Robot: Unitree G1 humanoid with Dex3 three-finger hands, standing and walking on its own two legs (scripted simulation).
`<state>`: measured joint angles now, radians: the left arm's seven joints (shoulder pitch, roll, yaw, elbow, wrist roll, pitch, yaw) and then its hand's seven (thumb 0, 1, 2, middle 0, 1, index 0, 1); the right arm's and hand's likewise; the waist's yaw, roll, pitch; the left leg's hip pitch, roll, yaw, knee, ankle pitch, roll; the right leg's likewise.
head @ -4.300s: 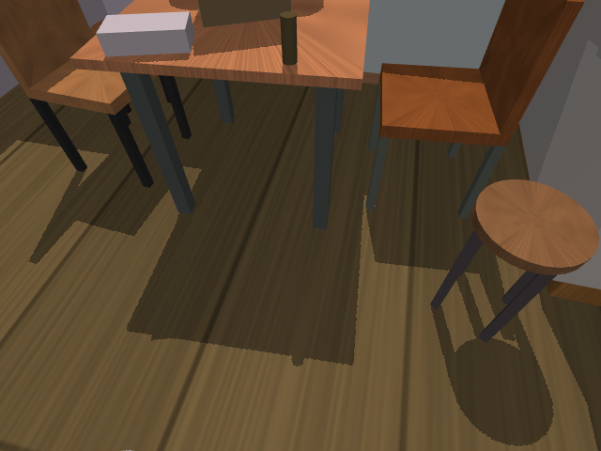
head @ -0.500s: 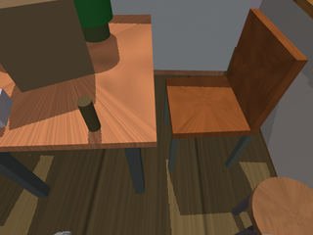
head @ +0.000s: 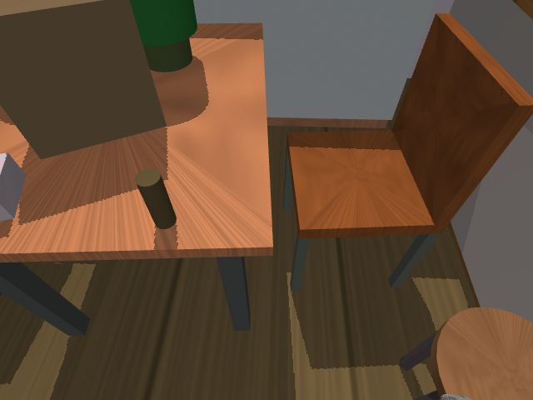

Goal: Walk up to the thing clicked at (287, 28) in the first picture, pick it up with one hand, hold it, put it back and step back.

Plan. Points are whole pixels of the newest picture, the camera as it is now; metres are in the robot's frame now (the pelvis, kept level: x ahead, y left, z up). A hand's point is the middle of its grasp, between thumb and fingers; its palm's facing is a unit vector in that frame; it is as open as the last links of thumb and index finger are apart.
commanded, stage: stand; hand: left
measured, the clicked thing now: (157, 200) +0.41 +0.21 +0.03
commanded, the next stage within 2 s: none
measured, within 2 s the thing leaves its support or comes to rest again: neither
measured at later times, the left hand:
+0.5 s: hand out of the picture +0.09 +0.25 -0.16, palm faces -0.02 -0.94 -0.34, open 7.4 cm
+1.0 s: hand out of the picture +0.08 +0.25 -0.16, palm faces -0.02 -0.94 -0.34, open 7.4 cm
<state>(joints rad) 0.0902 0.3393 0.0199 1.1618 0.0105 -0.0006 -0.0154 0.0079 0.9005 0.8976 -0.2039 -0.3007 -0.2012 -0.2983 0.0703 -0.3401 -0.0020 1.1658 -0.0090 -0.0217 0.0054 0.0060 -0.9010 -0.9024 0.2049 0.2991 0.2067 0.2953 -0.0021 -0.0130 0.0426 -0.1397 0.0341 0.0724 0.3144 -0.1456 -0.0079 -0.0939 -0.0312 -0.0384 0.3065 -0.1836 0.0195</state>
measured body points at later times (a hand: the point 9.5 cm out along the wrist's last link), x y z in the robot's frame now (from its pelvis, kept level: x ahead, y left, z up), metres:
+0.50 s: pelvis +0.01 -0.01 +0.00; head +0.02 +0.00 +0.45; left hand +0.10 +0.29 -0.13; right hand +0.09 -0.30 -0.13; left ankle +0.02 +0.12 -0.75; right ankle -0.01 -0.13 -0.75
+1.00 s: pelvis +0.01 -0.01 +0.00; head +0.02 -0.01 +0.45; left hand +0.08 +0.29 -0.13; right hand +0.09 -0.31 -0.13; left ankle +0.02 +0.12 -0.75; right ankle -0.01 -0.13 -0.75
